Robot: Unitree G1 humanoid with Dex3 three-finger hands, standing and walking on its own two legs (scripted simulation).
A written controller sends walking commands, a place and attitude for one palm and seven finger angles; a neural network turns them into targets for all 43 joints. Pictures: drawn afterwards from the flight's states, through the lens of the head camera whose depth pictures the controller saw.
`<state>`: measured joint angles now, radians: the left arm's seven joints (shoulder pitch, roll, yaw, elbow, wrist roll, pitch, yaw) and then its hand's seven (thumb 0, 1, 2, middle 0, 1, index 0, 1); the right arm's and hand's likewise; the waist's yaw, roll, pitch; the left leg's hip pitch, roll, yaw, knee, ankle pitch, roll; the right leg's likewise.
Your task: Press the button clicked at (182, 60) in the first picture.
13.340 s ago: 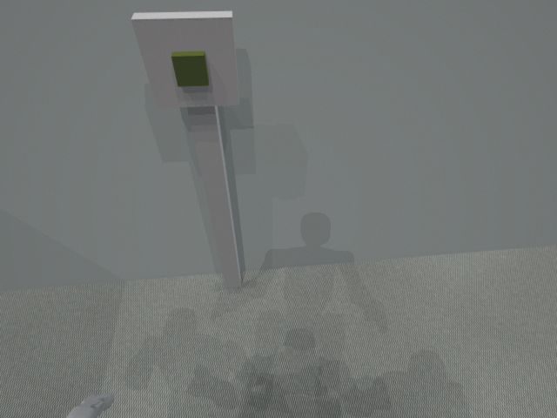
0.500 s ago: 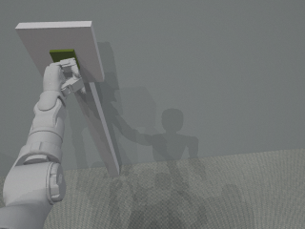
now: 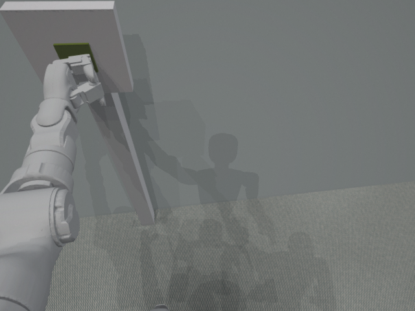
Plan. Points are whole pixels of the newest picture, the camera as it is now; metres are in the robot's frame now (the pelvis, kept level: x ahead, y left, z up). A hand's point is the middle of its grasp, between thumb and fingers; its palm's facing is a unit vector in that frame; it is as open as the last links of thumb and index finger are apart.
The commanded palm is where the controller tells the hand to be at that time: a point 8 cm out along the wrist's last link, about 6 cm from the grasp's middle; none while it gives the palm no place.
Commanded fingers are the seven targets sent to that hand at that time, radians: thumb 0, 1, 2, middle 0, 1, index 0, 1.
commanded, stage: hold the button down briefly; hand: left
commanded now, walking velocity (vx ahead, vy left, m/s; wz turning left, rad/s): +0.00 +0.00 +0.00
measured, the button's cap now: (78, 55) +0.55 +0.22 +0.19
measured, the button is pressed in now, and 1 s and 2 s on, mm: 13 0 0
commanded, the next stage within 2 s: pull the fist back off the button in 0.02 s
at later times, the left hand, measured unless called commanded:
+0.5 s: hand (98, 88) +0.50 +0.18 +0.15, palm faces +0.08 -1.00 +0.00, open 3.0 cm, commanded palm +0.47 +0.23 +0.16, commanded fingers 0.00 0.90 0.90 -1.30 -1.50 -1.30 -1.50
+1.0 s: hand (98, 114) +0.44 +0.17 +0.15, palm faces +0.08 -1.00 +0.01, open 3.1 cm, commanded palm +0.40 +0.22 +0.16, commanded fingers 0.00 0.90 0.90 -1.30 -1.50 -1.30 -1.50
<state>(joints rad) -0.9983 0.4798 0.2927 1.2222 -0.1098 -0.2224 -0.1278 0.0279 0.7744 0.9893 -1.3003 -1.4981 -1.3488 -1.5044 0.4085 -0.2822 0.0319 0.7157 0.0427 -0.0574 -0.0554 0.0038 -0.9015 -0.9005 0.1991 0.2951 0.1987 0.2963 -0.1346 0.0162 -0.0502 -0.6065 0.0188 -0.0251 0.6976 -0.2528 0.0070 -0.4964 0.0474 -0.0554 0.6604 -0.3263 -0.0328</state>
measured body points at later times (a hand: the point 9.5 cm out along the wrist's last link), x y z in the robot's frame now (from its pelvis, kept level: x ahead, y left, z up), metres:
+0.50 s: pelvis +0.00 +0.00 +0.00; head +0.05 +0.01 +0.44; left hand +0.49 +0.24 +0.16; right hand +0.02 -0.26 -0.11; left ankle +0.05 +0.11 -0.72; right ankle +0.00 -0.10 -0.72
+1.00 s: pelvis +0.04 +0.00 +0.01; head +0.04 -0.01 +0.46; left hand +0.43 +0.23 +0.15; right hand +0.16 -0.26 -0.09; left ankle +0.05 +0.11 -0.72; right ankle +0.00 -0.10 -0.72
